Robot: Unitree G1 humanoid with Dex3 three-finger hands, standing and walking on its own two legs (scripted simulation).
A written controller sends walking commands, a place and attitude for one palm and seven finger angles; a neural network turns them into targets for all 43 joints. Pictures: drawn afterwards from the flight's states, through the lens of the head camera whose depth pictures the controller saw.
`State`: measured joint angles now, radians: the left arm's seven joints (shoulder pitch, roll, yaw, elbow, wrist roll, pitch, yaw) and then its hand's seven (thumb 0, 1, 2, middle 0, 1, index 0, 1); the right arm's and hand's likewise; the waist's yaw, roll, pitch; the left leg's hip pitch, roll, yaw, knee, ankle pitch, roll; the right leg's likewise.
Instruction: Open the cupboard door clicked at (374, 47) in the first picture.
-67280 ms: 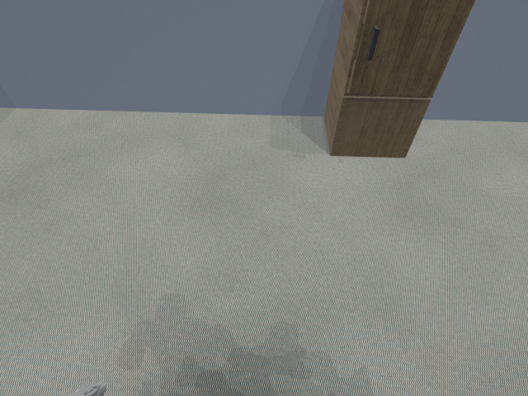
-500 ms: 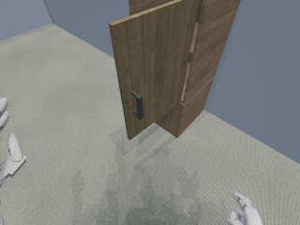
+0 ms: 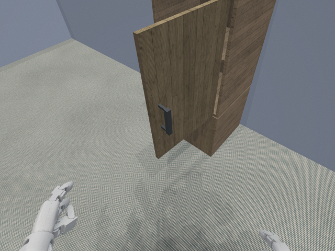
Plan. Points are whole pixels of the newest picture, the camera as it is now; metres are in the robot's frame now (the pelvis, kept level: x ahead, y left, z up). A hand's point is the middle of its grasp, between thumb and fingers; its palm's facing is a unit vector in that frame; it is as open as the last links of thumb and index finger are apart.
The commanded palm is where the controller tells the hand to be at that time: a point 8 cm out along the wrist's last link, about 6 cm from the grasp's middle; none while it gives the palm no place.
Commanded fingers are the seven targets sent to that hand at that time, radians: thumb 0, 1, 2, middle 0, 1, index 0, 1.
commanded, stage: let the arm hang, fingers relaxed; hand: left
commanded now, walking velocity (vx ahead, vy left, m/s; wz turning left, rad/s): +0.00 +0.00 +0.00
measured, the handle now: (165, 119) +0.59 +0.06 -0.08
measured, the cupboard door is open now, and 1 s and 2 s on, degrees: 85 85 85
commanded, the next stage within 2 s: look to check the result in 0.96 s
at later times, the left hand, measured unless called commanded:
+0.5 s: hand out of the picture -0.10 +0.17 -0.16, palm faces +0.07 -0.98 -0.20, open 7.3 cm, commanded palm none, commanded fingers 0.00 0.90 0.90 -0.20 -0.30 -0.20 -0.30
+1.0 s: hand out of the picture -0.02 +0.14 -0.17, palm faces +0.06 -0.98 -0.17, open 7.4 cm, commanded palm none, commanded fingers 0.00 0.90 0.90 -0.20 -0.30 -0.20 -0.30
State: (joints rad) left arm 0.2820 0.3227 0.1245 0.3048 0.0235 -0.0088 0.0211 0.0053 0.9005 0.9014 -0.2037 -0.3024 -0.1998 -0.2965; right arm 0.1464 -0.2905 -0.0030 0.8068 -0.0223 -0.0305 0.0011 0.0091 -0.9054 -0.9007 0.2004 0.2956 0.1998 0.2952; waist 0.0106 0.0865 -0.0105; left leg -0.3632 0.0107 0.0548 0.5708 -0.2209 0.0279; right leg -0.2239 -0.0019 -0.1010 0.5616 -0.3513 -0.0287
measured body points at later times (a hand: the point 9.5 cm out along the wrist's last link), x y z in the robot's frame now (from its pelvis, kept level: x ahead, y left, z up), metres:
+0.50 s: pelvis -0.01 +0.00 +0.01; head +0.01 -0.01 +0.46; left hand -0.10 +0.22 -0.14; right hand -0.05 -0.20 -0.16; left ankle +0.05 +0.10 -0.73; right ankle -0.03 -0.10 -0.73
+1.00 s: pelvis +0.01 -0.01 +0.01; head +0.02 -0.02 +0.46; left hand -0.02 +0.20 -0.15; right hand -0.02 -0.21 -0.16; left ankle +0.05 +0.10 -0.73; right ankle -0.03 -0.10 -0.73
